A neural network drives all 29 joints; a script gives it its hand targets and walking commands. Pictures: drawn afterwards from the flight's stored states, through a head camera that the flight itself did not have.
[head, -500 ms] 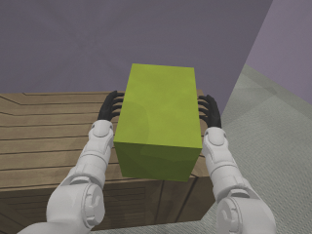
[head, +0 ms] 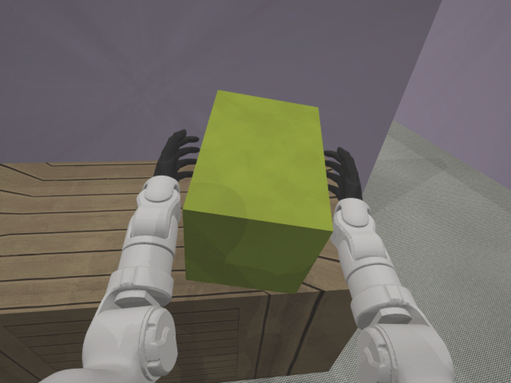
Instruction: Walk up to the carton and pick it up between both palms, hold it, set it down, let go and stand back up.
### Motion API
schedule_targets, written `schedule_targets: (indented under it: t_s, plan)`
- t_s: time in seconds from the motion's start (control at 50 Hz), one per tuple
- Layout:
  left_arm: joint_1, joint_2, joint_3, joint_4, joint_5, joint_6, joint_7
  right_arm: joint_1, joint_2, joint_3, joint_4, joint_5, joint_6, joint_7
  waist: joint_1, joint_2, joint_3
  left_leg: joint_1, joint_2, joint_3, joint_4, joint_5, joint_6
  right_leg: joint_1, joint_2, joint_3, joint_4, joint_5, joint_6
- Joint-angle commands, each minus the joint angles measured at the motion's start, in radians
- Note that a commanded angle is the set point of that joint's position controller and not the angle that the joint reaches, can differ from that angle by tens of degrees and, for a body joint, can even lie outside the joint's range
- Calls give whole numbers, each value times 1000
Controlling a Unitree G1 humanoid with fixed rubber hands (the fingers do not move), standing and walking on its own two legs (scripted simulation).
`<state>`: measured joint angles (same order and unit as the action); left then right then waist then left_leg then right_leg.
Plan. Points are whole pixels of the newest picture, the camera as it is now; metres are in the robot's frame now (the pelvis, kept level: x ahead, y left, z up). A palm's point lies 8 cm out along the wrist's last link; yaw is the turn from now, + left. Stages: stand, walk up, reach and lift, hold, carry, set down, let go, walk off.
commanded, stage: reach and lift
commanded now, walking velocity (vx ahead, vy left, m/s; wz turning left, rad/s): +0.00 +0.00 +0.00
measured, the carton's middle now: (255, 189) +0.44 +0.01 +0.08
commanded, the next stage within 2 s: hold in 1.40 s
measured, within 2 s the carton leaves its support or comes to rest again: neither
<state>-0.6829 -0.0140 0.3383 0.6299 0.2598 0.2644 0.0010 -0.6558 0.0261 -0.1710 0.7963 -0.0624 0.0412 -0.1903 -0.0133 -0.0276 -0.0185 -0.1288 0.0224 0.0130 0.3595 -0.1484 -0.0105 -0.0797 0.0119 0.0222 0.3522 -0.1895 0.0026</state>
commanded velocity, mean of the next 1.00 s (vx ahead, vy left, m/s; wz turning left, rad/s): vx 0.00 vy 0.00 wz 0.00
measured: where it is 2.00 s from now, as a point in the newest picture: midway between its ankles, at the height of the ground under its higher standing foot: outside the picture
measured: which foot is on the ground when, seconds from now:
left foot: down 0.00-1.00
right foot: down 0.00-1.00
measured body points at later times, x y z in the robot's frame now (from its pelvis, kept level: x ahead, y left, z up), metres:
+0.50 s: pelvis -0.01 +0.00 +0.00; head -0.06 +0.01 +0.45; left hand +0.38 +0.16 +0.18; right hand +0.38 -0.14 +0.16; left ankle +0.04 +0.12 -0.75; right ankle +0.01 -0.12 -0.75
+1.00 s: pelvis -0.01 +0.00 +0.00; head -0.06 +0.01 +0.45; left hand +0.38 +0.16 +0.19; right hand +0.37 -0.14 +0.17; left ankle +0.04 +0.12 -0.75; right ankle +0.01 -0.12 -0.75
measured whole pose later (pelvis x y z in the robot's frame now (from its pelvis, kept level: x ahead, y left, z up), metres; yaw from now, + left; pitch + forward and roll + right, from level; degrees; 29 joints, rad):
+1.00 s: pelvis -0.01 +0.00 +0.00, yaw +0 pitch -7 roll +0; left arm -0.68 -0.02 0.34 0.40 0.26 0.51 -0.02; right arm -0.67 0.02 -0.11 0.67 0.03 0.19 -0.20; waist -0.04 -0.03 -0.01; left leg -0.08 0.02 0.01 0.36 -0.14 -0.01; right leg -0.04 0.01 0.02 0.35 -0.19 0.00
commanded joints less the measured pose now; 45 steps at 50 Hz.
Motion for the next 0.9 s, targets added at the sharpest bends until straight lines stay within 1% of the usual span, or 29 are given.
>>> schedule_targets:
  t_s: [0.0, 0.26, 0.38, 0.54, 0.88]
  plan:
    - [-488, -606, -384, -144, -49, 20, -144, -712, 569, 370, -252, 79, -62, 137, -9, -16, -351, 219, -46, 38, -50, 173, 18, 61, 19, -80, -114, 208, 55]
    - [-488, -595, -382, -209, -38, 127, -163, -765, 562, 402, -322, 130, -5, 115, -19, -28, -331, 232, -50, 32, -48, 150, 28, 76, 22, -75, -116, 199, 63]
    - [-495, -593, -383, -234, -36, 163, -166, -788, 557, 408, -346, 146, 16, 112, -23, -27, -325, 237, -49, 29, -45, 138, 29, 71, 24, -76, -116, 185, 64]
    - [-507, -591, -386, -257, -34, 192, -164, -805, 552, 414, -360, 158, 34, 111, -24, -26, -322, 242, -48, 26, -42, 129, 29, 65, 26, -76, -117, 172, 64]
    - [-530, -589, -414, -311, -46, 229, -157, -813, 545, 436, -389, 188, 67, 102, -36, -22, -335, 256, -48, 19, -32, 150, 25, 69, 29, -75, -115, 192, 64]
